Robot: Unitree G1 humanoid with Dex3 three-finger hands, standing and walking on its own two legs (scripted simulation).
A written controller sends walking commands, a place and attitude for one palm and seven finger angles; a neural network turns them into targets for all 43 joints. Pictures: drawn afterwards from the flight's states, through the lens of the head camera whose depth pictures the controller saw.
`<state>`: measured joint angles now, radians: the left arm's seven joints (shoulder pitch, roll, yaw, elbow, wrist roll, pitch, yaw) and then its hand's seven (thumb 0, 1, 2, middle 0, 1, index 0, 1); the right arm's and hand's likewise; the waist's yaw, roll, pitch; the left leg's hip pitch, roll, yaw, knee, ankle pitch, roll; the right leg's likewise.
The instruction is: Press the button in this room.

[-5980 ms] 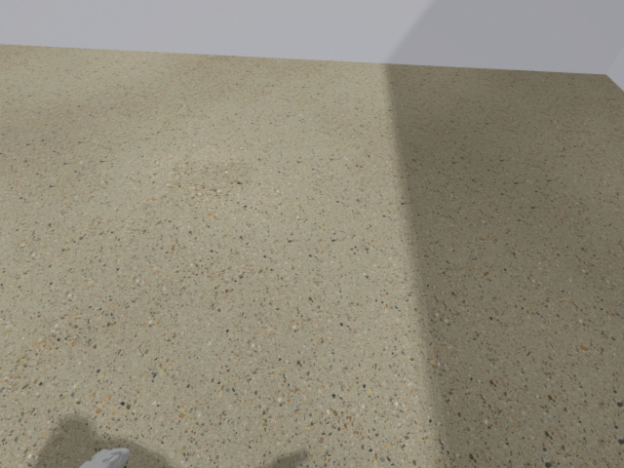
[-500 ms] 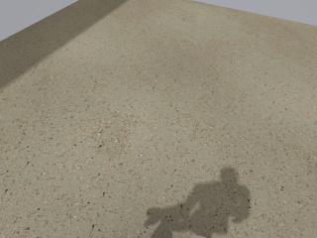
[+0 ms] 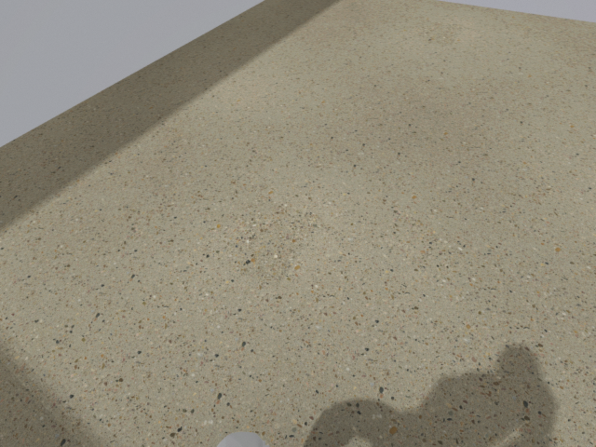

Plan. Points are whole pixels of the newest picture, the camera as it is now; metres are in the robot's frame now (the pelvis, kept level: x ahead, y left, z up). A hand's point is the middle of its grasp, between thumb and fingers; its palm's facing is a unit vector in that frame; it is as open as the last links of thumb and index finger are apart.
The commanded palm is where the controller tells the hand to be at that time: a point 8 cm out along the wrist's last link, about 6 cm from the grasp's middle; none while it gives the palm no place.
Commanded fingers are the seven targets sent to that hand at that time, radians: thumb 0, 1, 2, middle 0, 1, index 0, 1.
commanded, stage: turn or walk to find it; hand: left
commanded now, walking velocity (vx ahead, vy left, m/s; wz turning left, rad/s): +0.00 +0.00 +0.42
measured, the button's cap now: out of the picture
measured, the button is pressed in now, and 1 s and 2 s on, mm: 0 0 0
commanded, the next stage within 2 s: none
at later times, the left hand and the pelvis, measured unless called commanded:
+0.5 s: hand out of the picture -0.02 +0.28 -0.17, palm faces +0.24 -0.94 -0.23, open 7.3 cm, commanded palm none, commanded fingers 0.00 0.90 0.90 -0.20 -0.30 -0.20 -0.30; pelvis -0.04 +0.06 +0.00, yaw +11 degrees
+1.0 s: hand out of the picture -0.07 +0.19 -0.15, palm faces +0.41 -0.88 -0.26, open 7.3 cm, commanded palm none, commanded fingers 0.00 0.90 0.90 -0.20 -0.30 -0.20 -0.30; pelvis -0.07 -0.01 +0.00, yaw +24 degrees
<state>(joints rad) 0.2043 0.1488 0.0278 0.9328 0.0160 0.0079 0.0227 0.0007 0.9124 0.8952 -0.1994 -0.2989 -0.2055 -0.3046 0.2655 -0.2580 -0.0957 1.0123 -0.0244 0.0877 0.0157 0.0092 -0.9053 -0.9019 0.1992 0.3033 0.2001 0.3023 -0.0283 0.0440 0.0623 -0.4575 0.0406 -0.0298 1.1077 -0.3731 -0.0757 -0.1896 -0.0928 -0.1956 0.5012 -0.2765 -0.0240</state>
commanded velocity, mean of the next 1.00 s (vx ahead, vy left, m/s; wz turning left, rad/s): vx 0.00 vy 0.00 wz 0.42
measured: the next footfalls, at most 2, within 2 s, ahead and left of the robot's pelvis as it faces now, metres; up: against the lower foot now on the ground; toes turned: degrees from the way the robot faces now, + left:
left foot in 0.20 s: +0.01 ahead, +0.15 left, +0.00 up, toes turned +10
right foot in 0.76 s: +0.00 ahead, -0.08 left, +0.00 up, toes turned +14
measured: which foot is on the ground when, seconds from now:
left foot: up 0.00-0.18, down 0.20-0.76, up 0.78-1.00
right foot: down 0.00-0.20, up 0.22-0.74, down 0.76-1.00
